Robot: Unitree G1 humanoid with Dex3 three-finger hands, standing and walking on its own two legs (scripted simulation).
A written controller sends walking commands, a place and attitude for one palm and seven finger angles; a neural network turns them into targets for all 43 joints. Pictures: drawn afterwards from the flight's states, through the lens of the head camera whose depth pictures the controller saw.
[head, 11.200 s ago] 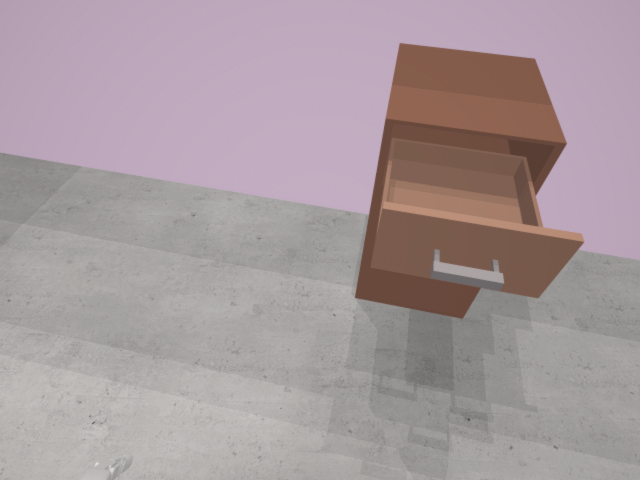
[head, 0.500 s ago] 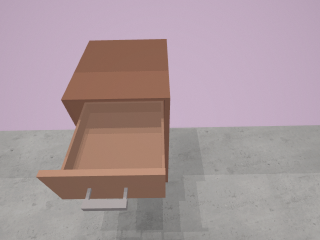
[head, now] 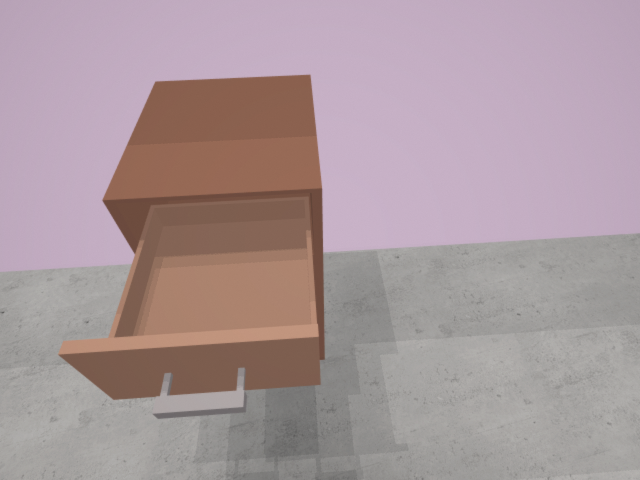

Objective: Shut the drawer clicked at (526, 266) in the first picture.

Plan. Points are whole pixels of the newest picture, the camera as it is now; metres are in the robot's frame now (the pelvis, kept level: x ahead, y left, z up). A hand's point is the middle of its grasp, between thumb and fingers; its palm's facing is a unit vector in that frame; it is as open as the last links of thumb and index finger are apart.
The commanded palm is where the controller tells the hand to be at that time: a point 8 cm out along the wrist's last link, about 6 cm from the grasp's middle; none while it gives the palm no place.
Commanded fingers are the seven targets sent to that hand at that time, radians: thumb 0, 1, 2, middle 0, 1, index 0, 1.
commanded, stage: look again from close up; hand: left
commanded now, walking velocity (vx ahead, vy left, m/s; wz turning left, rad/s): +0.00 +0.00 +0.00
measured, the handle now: (203, 390) +0.26 +0.19 -0.11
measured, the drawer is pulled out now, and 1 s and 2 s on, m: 0.29 0.29 0.29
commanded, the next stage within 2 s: raise the hand and make a fist in 0.34 s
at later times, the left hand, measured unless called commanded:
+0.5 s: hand out of the picture +0.02 +0.22 -0.16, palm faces +0.12 -0.97 -0.20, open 7.3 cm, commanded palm +0.08 +0.25 -0.07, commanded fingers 0.00 0.90 0.90 -0.28 -0.39 -0.28 -0.39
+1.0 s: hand out of the picture +0.08 +0.19 -0.04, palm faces +0.30 -0.95 -0.09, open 5.2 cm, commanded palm +0.07 +0.23 -0.05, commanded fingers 0.00 0.90 0.90 -0.78 -0.93 -0.78 -0.93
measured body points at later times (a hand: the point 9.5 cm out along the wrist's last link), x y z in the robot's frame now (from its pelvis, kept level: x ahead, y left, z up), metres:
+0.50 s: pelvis +0.00 +0.04 +0.00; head +0.02 +0.05 +0.45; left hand +0.02 +0.27 -0.14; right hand +0.01 -0.18 -0.15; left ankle +0.00 +0.11 -0.74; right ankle -0.05 -0.07 -0.73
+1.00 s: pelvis -0.05 -0.01 -0.10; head +0.00 +0.00 +0.35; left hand +0.06 +0.24 -0.03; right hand +0.24 -0.20 -0.13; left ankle +0.00 +0.11 -0.74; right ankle -0.03 -0.06 -0.74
